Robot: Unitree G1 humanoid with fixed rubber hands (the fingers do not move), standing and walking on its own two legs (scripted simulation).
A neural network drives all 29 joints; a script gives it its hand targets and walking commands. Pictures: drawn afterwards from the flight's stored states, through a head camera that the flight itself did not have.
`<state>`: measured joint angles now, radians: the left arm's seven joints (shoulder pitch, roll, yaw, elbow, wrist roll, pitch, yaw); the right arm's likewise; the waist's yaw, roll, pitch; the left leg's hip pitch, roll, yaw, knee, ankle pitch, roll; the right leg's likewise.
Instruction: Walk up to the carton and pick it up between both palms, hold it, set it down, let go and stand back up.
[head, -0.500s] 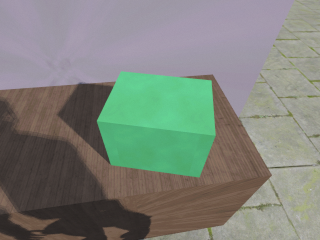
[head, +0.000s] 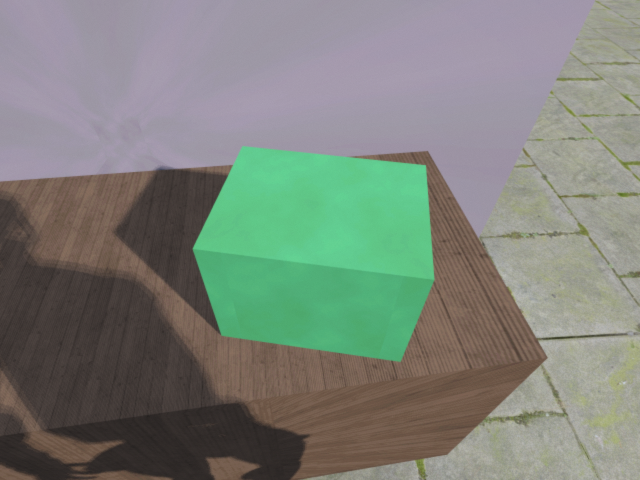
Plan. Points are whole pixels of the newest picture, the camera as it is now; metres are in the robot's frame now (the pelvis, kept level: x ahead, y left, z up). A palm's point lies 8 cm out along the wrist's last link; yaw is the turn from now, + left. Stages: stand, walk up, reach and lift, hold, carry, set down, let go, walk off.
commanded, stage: stand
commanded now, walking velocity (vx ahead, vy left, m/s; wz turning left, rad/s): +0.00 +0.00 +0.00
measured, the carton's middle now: (320, 252) +0.47 -0.01 -0.02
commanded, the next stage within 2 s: none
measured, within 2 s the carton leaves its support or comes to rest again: neither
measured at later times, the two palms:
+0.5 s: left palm out of the picture -0.02 +0.23 -0.14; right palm out of the picture -0.02 -0.23 -0.14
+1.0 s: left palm out of the picture -0.01 +0.23 -0.14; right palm out of the picture -0.02 -0.22 -0.14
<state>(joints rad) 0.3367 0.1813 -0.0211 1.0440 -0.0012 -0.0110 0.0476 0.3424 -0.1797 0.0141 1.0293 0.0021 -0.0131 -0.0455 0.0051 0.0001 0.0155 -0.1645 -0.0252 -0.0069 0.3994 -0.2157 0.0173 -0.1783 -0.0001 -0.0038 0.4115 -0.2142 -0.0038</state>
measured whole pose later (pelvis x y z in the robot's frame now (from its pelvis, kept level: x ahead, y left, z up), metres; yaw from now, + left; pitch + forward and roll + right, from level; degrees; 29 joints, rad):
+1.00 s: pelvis +0.00 +0.00 +0.00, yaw +0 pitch -1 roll +0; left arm 0.32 0.17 -0.02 1.07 0.00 -0.01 0.05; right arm 0.34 -0.17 0.02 1.06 0.00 -0.01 -0.05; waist 0.00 0.00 0.04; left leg -0.16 -0.02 0.00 0.40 -0.22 0.02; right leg -0.18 0.00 0.00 0.41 -0.21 0.00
